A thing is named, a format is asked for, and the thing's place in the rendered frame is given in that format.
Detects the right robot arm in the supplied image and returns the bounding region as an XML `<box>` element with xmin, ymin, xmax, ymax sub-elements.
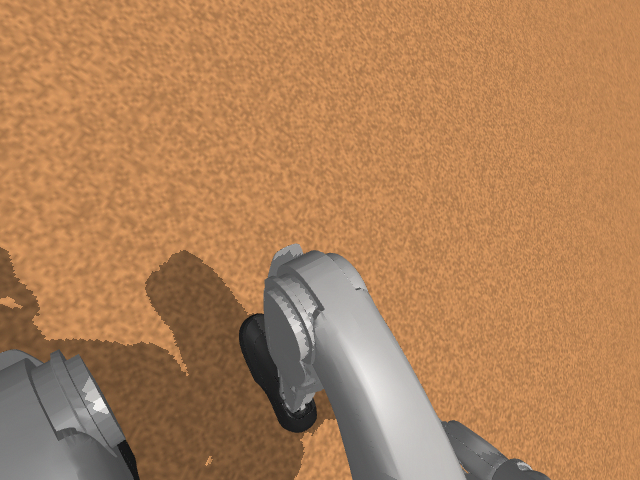
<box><xmin>492</xmin><ymin>459</ymin><xmax>551</xmax><ymax>480</ymax></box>

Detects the right robot foot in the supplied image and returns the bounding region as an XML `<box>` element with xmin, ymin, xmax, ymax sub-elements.
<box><xmin>239</xmin><ymin>313</ymin><xmax>317</xmax><ymax>433</ymax></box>

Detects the right robot hand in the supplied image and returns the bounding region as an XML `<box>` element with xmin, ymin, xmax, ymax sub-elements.
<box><xmin>439</xmin><ymin>419</ymin><xmax>509</xmax><ymax>480</ymax></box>

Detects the left robot foot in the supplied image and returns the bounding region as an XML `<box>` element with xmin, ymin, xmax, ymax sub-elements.
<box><xmin>117</xmin><ymin>439</ymin><xmax>140</xmax><ymax>480</ymax></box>

